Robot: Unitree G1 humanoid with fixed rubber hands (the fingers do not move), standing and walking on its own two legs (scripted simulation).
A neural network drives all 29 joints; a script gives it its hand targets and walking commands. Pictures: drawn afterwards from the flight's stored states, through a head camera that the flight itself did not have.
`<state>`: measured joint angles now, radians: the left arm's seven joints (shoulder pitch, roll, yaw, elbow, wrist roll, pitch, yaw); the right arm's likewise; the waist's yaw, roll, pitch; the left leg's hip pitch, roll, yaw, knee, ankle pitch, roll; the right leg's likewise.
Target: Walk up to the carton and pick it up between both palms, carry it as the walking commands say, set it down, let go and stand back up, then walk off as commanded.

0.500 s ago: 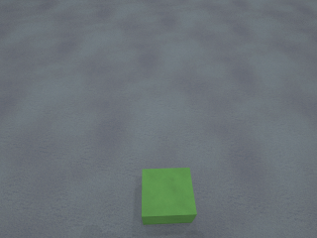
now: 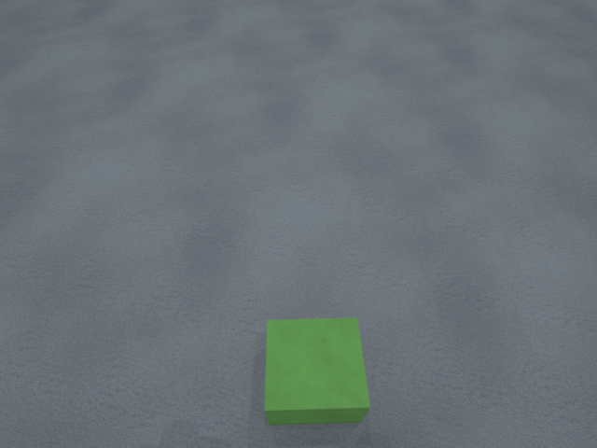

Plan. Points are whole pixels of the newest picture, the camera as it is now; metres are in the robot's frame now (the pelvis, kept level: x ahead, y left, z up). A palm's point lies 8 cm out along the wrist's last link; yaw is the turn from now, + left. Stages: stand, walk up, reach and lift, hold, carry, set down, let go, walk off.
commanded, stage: stand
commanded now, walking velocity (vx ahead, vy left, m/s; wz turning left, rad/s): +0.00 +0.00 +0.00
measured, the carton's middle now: (313, 370) +0.42 -0.03 -0.69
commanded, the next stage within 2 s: reach and lift in 0.26 s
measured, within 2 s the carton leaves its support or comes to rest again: neither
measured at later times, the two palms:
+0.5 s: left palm (147, 422) +0.17 +0.24 -0.13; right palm (473, 437) +0.16 -0.24 -0.13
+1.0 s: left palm (165, 422) +0.18 +0.22 -0.16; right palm (453, 412) +0.20 -0.24 -0.17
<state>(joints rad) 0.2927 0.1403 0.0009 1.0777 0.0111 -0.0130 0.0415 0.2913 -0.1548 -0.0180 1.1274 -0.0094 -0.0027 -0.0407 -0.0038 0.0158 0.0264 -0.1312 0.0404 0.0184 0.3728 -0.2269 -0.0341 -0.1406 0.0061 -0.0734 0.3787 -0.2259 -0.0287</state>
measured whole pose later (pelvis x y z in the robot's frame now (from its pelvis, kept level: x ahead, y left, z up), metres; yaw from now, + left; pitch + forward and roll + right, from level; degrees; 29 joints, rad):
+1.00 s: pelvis -0.08 +0.03 -0.08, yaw -2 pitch +15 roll +1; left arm -0.17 0.08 0.10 0.41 -0.03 0.53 0.08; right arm -0.33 -0.33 -0.16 0.68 -0.02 0.45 0.19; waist 0.03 0.02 0.03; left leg -0.88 -0.01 0.03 0.99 -0.38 0.01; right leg -0.91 -0.02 0.02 1.00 -0.36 0.01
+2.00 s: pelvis -0.09 +0.00 -0.13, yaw +0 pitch +44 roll +2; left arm -1.06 0.21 0.34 0.76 -0.04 0.19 0.07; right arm -1.23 -0.49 -0.33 1.02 -0.03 0.17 0.19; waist 0.03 0.01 -0.01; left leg -1.54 -0.01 -0.03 1.08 -0.31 -0.04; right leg -1.56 0.00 -0.01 1.10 -0.30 -0.03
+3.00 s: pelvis -0.13 +0.00 -0.37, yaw +2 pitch +41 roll +4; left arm -1.32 0.28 0.27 0.94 -0.15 0.15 0.12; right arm -1.46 -0.57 -0.11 1.14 0.12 0.14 0.06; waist 0.02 0.03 0.25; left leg -2.21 -0.05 -0.01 2.05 -0.57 -0.07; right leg -2.26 0.01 0.02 2.07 -0.54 -0.03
